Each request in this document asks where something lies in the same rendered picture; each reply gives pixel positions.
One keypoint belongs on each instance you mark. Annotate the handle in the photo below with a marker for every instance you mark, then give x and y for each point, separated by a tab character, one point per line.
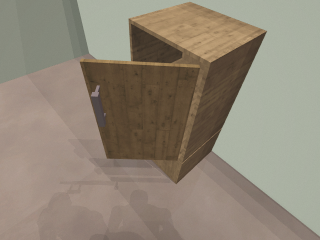
98	108

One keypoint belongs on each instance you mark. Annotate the cupboard door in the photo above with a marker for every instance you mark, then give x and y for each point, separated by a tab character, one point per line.
147	105

